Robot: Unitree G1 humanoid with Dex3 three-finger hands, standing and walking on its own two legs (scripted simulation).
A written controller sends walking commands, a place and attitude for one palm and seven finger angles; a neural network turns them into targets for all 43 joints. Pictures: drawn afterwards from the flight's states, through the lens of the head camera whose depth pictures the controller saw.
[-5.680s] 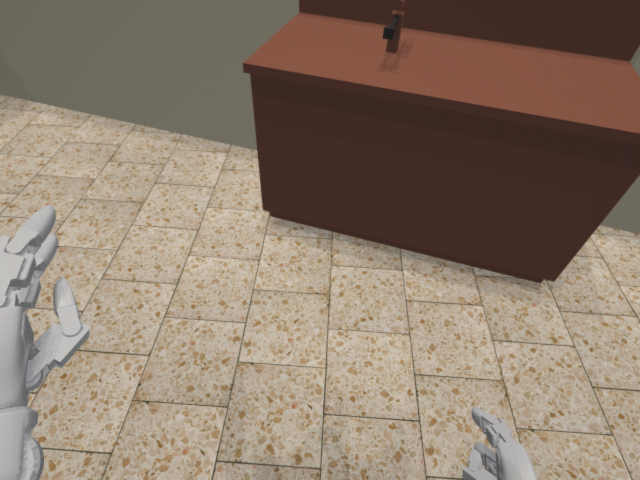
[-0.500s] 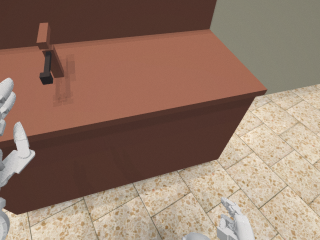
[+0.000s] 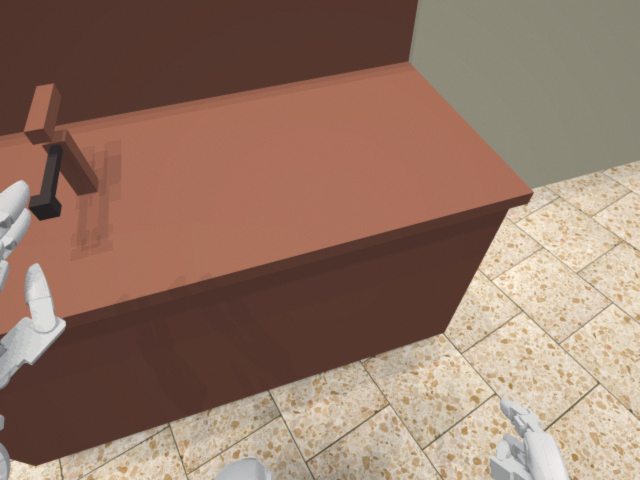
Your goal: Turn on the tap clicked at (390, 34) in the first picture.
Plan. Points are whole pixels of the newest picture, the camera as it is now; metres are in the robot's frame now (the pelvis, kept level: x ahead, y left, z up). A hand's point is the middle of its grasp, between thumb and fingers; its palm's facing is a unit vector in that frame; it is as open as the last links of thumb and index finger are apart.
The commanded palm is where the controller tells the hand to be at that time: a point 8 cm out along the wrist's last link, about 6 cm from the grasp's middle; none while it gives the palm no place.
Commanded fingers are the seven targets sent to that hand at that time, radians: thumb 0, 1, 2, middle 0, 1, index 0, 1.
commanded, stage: come to a stop and stand still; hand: left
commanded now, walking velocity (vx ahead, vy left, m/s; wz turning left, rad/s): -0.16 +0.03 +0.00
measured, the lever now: (45, 206) +0.46 +0.42 +0.07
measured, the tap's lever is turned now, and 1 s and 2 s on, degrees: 0 0 0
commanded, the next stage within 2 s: none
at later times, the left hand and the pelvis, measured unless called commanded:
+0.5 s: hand (38, 337) +0.21 +0.24 +0.18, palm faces +0.36 -0.84 -0.40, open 7.4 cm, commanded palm +0.17 +0.29 +0.17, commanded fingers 0.00 0.90 0.90 -0.20 -0.30 -0.20 -0.30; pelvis +0.00 +0.02 -0.01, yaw -3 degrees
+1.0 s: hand out of the picture +0.24 +0.33 +0.16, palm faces +0.31 -0.86 -0.40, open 7.4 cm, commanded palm +0.18 +0.35 +0.17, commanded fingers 0.00 0.90 0.90 -0.20 -0.30 -0.20 -0.30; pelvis -0.01 +0.08 +0.00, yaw -5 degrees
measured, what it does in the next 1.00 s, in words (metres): steps on the spot: left foot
